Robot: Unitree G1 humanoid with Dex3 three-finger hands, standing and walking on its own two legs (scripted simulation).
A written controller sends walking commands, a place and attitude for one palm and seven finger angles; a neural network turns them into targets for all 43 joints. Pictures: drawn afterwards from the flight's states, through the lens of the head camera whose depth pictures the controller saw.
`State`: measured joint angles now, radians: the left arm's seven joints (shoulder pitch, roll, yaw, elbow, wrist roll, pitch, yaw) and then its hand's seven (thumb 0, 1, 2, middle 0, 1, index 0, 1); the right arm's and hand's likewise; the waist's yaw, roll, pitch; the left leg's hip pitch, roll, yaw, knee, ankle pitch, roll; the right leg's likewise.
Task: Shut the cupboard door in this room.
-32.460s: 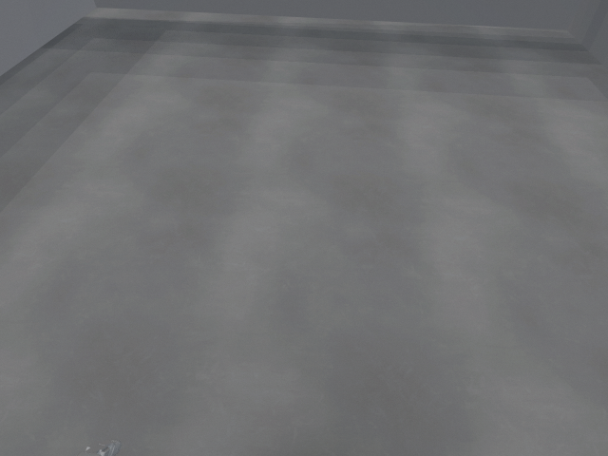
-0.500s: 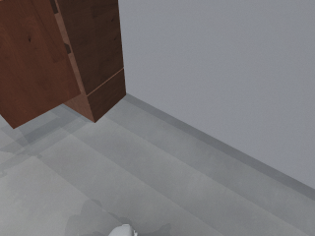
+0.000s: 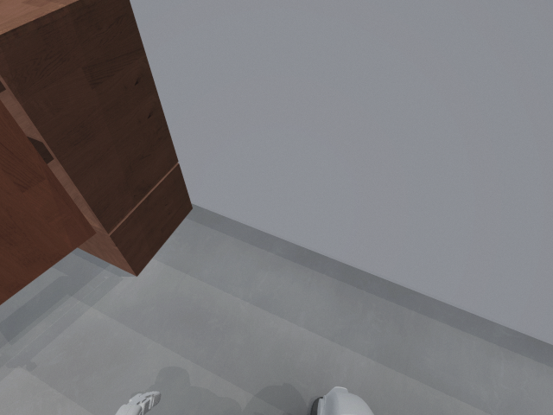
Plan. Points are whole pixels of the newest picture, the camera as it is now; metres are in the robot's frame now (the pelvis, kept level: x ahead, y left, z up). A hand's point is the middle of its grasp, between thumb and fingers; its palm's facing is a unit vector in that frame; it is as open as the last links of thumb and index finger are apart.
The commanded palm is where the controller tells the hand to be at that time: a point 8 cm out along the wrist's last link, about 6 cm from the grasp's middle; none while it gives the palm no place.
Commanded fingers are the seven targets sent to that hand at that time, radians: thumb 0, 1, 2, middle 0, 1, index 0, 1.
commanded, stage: turn to face it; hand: left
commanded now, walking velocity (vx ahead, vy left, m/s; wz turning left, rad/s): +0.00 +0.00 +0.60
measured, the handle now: out of the picture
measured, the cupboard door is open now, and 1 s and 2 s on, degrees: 78 78 78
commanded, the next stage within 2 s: take the last steps up to it in 1.46 s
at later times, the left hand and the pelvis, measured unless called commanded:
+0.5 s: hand out of the picture +0.11 +0.20 -0.18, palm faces +0.31 -0.93 -0.21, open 7.3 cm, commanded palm none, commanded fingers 0.00 0.90 0.90 -0.20 -0.30 -0.20 -0.30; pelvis +0.10 -0.01 -0.01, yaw +16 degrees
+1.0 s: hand out of the picture +0.11 +0.24 -0.15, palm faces +0.51 -0.81 -0.27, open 7.4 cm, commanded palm none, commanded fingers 0.00 0.90 0.90 -0.20 -0.30 -0.20 -0.30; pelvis +0.12 +0.00 +0.00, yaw +32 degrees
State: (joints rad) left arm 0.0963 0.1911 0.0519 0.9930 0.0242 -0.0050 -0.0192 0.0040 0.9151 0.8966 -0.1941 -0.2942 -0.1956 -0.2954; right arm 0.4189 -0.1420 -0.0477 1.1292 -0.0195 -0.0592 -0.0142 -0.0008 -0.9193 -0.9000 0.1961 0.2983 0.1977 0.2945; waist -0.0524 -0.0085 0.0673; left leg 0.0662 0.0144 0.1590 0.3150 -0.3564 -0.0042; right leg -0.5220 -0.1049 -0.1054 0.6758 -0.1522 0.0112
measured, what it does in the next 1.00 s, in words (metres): walks ahead, turning left: right foot, then left foot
